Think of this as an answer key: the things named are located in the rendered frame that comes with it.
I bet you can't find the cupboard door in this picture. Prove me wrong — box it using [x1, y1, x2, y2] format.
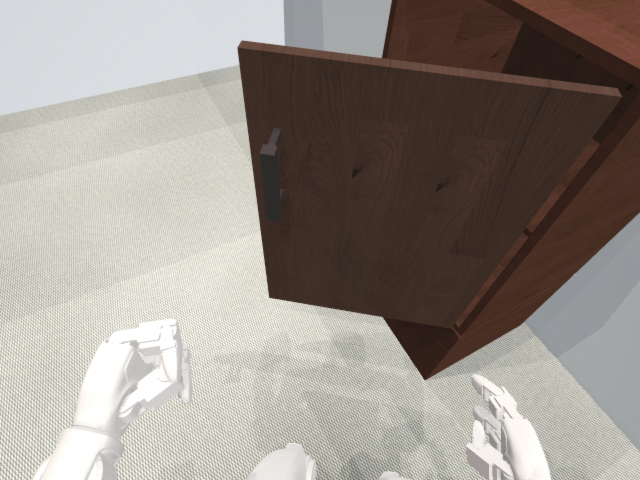
[237, 40, 622, 329]

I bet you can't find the right robot shin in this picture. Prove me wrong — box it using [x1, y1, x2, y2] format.
[379, 471, 399, 479]

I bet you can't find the robot left thigh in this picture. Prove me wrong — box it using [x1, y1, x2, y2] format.
[245, 449, 316, 480]

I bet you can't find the robot left hand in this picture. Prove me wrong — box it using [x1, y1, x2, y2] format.
[73, 319, 192, 439]

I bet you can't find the handle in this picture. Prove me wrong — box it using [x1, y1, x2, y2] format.
[259, 128, 284, 222]

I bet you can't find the left robot forearm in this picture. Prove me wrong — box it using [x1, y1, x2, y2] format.
[31, 426, 124, 480]

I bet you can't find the robot right hand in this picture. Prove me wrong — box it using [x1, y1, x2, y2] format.
[467, 374, 551, 480]

